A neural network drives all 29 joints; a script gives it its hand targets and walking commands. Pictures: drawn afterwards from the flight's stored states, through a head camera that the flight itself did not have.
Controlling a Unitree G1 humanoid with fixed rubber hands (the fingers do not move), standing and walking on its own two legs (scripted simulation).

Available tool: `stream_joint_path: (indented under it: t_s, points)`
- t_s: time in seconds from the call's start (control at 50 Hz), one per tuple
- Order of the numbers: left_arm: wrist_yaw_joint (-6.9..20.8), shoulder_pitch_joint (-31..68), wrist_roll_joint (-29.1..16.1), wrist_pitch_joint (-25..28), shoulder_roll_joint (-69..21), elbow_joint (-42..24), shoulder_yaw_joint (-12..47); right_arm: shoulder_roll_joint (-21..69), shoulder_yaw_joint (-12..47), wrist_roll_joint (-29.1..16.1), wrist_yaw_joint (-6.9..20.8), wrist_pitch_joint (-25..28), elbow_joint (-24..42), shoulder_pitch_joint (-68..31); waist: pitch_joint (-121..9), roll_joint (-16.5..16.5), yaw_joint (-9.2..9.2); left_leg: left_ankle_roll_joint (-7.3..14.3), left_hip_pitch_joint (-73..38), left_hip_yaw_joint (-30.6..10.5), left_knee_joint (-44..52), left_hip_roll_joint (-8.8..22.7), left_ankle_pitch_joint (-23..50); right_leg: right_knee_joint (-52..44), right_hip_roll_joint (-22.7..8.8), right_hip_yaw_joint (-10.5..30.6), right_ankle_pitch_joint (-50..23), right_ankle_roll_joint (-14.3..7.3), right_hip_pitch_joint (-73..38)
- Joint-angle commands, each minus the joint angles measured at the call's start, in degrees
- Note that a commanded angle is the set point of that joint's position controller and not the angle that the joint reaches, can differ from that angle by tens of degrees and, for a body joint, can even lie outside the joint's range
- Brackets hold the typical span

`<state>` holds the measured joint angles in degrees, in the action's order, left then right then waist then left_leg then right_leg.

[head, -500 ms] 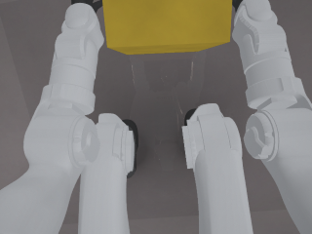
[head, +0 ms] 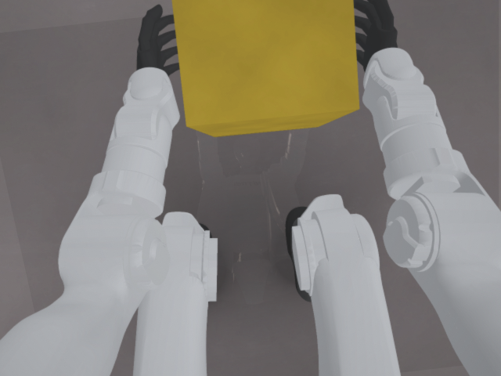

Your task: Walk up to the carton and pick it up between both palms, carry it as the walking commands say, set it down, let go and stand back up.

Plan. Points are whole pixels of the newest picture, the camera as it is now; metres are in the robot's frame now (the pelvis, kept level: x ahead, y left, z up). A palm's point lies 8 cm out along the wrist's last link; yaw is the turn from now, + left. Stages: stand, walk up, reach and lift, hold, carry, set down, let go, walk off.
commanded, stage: set down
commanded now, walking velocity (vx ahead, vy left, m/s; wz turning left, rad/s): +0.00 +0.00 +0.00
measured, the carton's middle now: (262, 63) +0.52 -0.07 -0.24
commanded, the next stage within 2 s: none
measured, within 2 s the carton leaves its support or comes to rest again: rests again in 0.02 s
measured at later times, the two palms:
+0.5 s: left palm (155, 70) +0.51 +0.09 -0.18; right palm (374, 60) +0.49 -0.21 -0.18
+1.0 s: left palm (152, 71) +0.51 +0.09 -0.18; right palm (377, 64) +0.49 -0.22 -0.18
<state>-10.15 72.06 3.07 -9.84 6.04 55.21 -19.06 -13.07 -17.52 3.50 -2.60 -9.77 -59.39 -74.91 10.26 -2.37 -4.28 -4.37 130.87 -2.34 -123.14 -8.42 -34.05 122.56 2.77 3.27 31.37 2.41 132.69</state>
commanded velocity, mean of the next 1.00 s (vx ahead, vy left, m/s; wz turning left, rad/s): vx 0.00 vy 0.00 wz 0.00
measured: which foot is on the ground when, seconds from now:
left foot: down 0.00-1.00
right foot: down 0.00-1.00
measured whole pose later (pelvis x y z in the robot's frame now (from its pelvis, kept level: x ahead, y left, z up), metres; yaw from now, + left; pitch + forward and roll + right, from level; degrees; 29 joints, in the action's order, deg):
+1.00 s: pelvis +0.00 +0.00 +0.00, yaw +0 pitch +39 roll +1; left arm -8.8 74.9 -1.4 -2.3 9.3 62.0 -12.0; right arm -16.8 -13.5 -2.0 -3.0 -0.2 -66.3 -75.2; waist 14.5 -2.7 -3.3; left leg -4.6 129.0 -2.3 -123.8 -8.5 -34.4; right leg 123.3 2.7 3.2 31.8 2.6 130.9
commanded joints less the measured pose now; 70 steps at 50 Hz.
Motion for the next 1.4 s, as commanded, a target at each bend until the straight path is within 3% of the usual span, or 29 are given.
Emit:
stream_joint_path:
  t_s: [0.0,0.14,0.18,0.22,0.26,0.28,0.34,0.38,0.4,0.46,0.48,0.52,0.56,0.64,0.68,0.7,0.76,0.82,0.84,0.86,0.92,0.96,0.98,1.0,1.04,1.06,1.08,1.12,1.38]
  points:
    - [14.1,37.4,-5.2,3.3,-51.0,-8.4,22.2,46.2,16.3,-4.6,15.0,2.4,7.3,-30.6,-56.0,-4.2,-4.04,1.8,-23.8,5.8,8.4,-2.9,18.0,-7.1,3.6,-6.1,-20.6,-2.7,-28.0]
    - [13.1,33.8,-5.1,4.0,-49.5,-6.9,22.2,45.7,18.7,-5.3,14.6,3.2,9.2,-29.0,-56.8,0.3,-3.25,2.2,-24.3,4.7,7.4,-2.8,19.7,-6.1,3.4,-6.1,-23.0,-1.8,-30.1]
    - [12.9,33.1,-4.4,4.0,-46.2,-5.4,21.3,44.5,19.1,-6.1,14.2,3.3,9.4,-29.5,-56.1,-1.1,-1.23,2.2,-23.4,6.2,7.6,-2.7,17.2,-7.2,3.3,-5.8,-20.9,-1.9,-30.5]
    - [13.4,31.3,-3.9,3.9,-46.1,-3.1,20.3,43.1,18.3,-5.6,13.9,3.5,7.9,-30.4,-53.3,-0.3,-2.5,2.4,-21.1,5.4,7.4,-2.5,15.8,-6.9,3.1,-5.6,-20.0,-1.7,-29.3]
    - [13.6,31.5,-2.8,3.5,-46.1,-2.8,19.5,42.7,17.2,-5.4,13.8,3.3,6.2,-29.7,-52.6,-3.1,-0.94,2.1,-20.9,6.2,7.9,-2.3,13.5,-7.2,3.0,-4.5,-18.2,-2.3,-29.6]
    - [13.8,31.3,-3.1,4.0,-45.3,-2.7,18.7,41.6,16.9,-4.2,13.4,3.2,5.2,-29.0,-51.6,0.8,-2.86,2.2,-18.2,6.1,7.3,-2.3,11.9,-7.6,2.7,-5.3,-16.8,-1.9,-29.9]
    - [13.6,30.9,-1.9,4.1,-45.3,-2.6,18.9,42.5,16.3,-4.7,13.3,3.9,5.7,-28.4,-50.1,-2.8,-1.01,2.1,-20.4,5.7,7.8,-2.0,13.7,-7.2,3.1,-4.8,-17.7,-2.1,-27.2]
    - [13.9,32.6,-2.8,4.1,-45.4,-2.8,18.5,42.0,14.8,-3.9,13.1,3.8,4.6,-27.8,-48.8,-2.9,-3.31,2.1,-19.2,5.4,7.5,-1.9,13.0,-7.6,3.0,-4.5,-17.6,-2.6,-27.0]
    - [14.0,31.6,-2.0,3.9,-44.5,-1.4,17.5,42.4,15.2,-4.7,13.1,3.9,4.9,-29.0,-50.0,-2.3,-1.57,2.3,-18.8,6.0,7.5,-1.8,11.4,-7.9,2.9,-4.4,-16.7,-2.2,-29.3]
    - [14.1,30.9,-2.5,4.4,-44.0,-0.9,18.1,41.5,15.7,-3.9,12.6,4.2,4.9,-27.5,-50.4,-0.7,-2.64,2.3,-18.3,5.0,7.2,-1.8,12.5,-6.8,2.8,-4.8,-18.4,-1.9,-29.9]
    - [14.0,31.2,-1.7,4.0,-44.0,-0.5,17.6,41.4,15.3,-4.8,12.6,4.3,4.9,-28.4,-50.6,-3.5,-0.97,2.1,-19.0,6.1,7.0,-1.8,11.7,-7.6,3.0,-4.0,-16.9,-2.3,-30.2]
    - [14.0,31.0,-2.0,4.4,-43.3,-0.3,17.1,40.2,14.1,-3.3,12.5,4.5,3.8,-27.8,-47.8,-0.9,-3.58,2.2,-17.9,5.3,7.5,-2.1,11.1,-7.2,2.9,-5.3,-16.3,-2.0,-28.0]
    - [13.8,30.9,-1.7,4.6,-42.1,0.0,17.0,38.6,15.1,-4.2,12.0,5.0,5.1,-29.6,-48.1,-2.1,-1.63,2.0,-18.3,5.1,6.9,-1.5,11.8,-7.1,2.6,-4.6,-16.2,-2.0,-28.5]
    - [13.5,32.3,-3.2,5.0,-41.9,-0.9,17.8,37.1,14.2,-4.0,11.6,5.5,4.7,-29.1,-49.6,-0.8,-3.97,2.0,-20.5,4.3,7.1,-1.8,12.7,-6.7,2.4,-5.4,-16.4,-2.0,-27.6]
    - [12.8,30.0,-1.7,4.9,-39.2,0.7,15.9,33.9,12.9,-3.8,11.1,5.8,3.5,-28.2,-48.1,-4.5,-2.03,1.6,-20.8,5.7,7.0,-2.0,11.9,-7.2,2.3,-4.6,-14.7,-2.5,-26.8]
    - [12.4,30.9,-2.5,5.2,-36.8,0.0,17.0,31.6,12.4,-3.1,10.6,6.0,3.6,-27.7,-50.0,-2.3,-3.75,1.4,-21.5,4.7,7.5,-1.4,11.5,-7.2,1.8,-5.7,-15.3,-1.8,-27.7]
    - [11.3,30.9,-3.0,6.8,-33.1,-1.5,15.4,28.4,12.3,-3.7,9.0,7.0,3.1,-27.6,-50.4,-0.1,-3.52,1.6,-20.4,4.9,6.7,-1.7,12.4,-6.9,1.9,-5.4,-16.6,-1.6,-30.2]
    - [9.6,28.2,-2.1,7.2,-24.5,0.3,13.7,20.7,10.9,-4.7,6.8,8.4,1.5,-25.1,-51.5,-1.0,-1.68,1.2,-22.0,5.9,7.1,-1.3,11.3,-8.0,1.5,-5.1,-15.5,-1.1,-32.8]
    - [8.8,27.4,-2.5,7.0,-21.3,0.1,13.1,17.3,9.0,-4.1,6.2,8.4,0.1,-22.8,-49.5,-2.2,-3.25,1.1,-21.8,5.3,7.9,-0.8,11.2,-8.2,1.1,-5.1,-15.8,-1.2,-31.2]
    - [7.7,24.9,-2.0,7.5,-15.9,0.9,11.0,13.6,7.9,-4.4,5.3,8.6,-0.8,-21.0,-48.0,-1.7,-1.13,1.2,-23.0,6.1,7.8,-0.6,10.4,-8.4,1.2,-4.7,-14.2,-1.1,-31.2]
    - [3.9,20.1,-4.4,9.1,-1.8,-0.5,10.3,-4.6,4.4,-4.6,1.2,10.9,-0.7,-15.8,-49.8,-1.6,-3.73,0.5,-24.9,5.7,7.6,0.4,12.2,-9.2,0.1,-4.6,-14.7,-1.0,-31.9]
    - [0.9,15.2,-5.0,9.4,9.5,1.9,7.4,-14.0,3.8,-6.4,-1.4,11.5,-2.2,-12.7,-51.7,1.2,-2.29,0.6,-26.0,5.1,9.0,2.0,12.4,-9.1,-0.6,-5.0,-15.2,-0.2,-34.2]
    - [0.6,15.8,-6.1,9.7,9.7,0.1,8.7,-14.5,3.3,-7.1,-1.6,12.0,-2.5,-11.2,-52.3,0.4,-3.55,0.3,-26.4,4.7,8.9,2.2,13.5,-9.1,-0.4,-4.9,-17.0,-0.2,-33.9]
    - [0.4,16.1,-7.4,9.7,10.0,0.9,9.6,-14.9,4.7,-8.9,-2.0,11.9,-2.3,-12.5,-53.4,-1.0,-1.92,0.4,-26.7,5.1,8.7,2.6,13.0,-9.9,-0.9,-3.8,-15.7,-0.8,-34.4]
    - [0.7,15.9,-9.2,9.9,9.3,0.6,11.1,-15.0,7.0,-12.0,-1.4,12.7,-0.9,-14.1,-52.9,-0.6,-0.63,1.0,-24.9,5.0,8.8,2.8,13.6,-9.3,-1.0,-3.8,-16.4,-0.7,-33.2]
    - [0.5,15.8,-10.3,10.0,8.8,0.4,12.2,-15.4,8.2,-12.2,-1.4,13.1,-0.4,-13.8,-55.8,1.7,-2.76,1.0,-27.5,4.2,8.6,2.9,15.4,-9.1,-1.2,-4.6,-18.6,-0.4,-35.0]
    - [0.5,17.0,-11.2,10.4,9.0,-1.6,14.1,-13.8,9.3,-14.7,-1.0,13.1,1.6,-14.5,-55.9,-1.6,-0.48,1.2,-27.3,4.3,8.8,3.3,16.9,-9.1,-1.3,-3.3,-19.8,-0.8,-33.8]
    - [0.4,15.6,-11.6,10.4,10.5,0.3,13.6,-16.1,9.2,-14.2,-0.8,13.1,-3.4,-12.3,-55.4,0.6,-2.31,1.3,-28.3,3.6,8.7,3.4,16.9,-8.5,-1.6,-4.2,-18.8,-0.5,-32.3]
    - [1.3,11.5,-11.4,9.9,12.0,-1.3,13.3,-15.0,9.1,-16.0,0.8,12.2,-1.1,-8.5,-58.0,-0.3,-0.28,1.8,-29.1,4.3,9.4,4.4,17.8,-9.4,-2.3,-3.9,-20.3,-0.1,-32.4]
